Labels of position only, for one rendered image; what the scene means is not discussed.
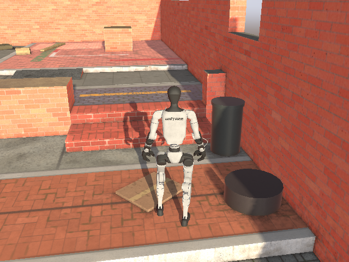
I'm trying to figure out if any robot thigh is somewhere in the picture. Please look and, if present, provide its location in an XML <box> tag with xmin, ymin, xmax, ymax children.
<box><xmin>156</xmin><ymin>152</ymin><xmax>167</xmax><ymax>182</ymax></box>
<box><xmin>182</xmin><ymin>152</ymin><xmax>194</xmax><ymax>193</ymax></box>

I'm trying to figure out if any right robot forearm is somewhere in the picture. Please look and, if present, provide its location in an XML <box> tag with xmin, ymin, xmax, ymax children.
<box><xmin>195</xmin><ymin>131</ymin><xmax>205</xmax><ymax>152</ymax></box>

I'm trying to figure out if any right robot hand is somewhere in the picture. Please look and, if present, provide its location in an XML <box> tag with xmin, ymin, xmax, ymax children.
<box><xmin>194</xmin><ymin>150</ymin><xmax>206</xmax><ymax>162</ymax></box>

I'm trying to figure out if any left robot forearm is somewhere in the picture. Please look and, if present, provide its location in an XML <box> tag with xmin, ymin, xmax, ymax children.
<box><xmin>143</xmin><ymin>132</ymin><xmax>154</xmax><ymax>152</ymax></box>

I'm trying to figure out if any left robot thigh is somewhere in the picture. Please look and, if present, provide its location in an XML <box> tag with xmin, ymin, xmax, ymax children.
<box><xmin>156</xmin><ymin>152</ymin><xmax>167</xmax><ymax>182</ymax></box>

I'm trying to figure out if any robot right upper arm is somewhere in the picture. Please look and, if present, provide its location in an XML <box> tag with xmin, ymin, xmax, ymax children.
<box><xmin>186</xmin><ymin>110</ymin><xmax>200</xmax><ymax>140</ymax></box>

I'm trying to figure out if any robot left upper arm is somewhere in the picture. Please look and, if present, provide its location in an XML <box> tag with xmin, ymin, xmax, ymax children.
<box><xmin>148</xmin><ymin>110</ymin><xmax>163</xmax><ymax>140</ymax></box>

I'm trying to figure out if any left robot hand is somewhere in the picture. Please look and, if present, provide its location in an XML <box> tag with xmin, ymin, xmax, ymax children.
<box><xmin>142</xmin><ymin>150</ymin><xmax>154</xmax><ymax>162</ymax></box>

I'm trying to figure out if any right robot thigh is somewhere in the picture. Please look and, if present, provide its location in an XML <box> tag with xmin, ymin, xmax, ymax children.
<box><xmin>182</xmin><ymin>152</ymin><xmax>194</xmax><ymax>193</ymax></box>

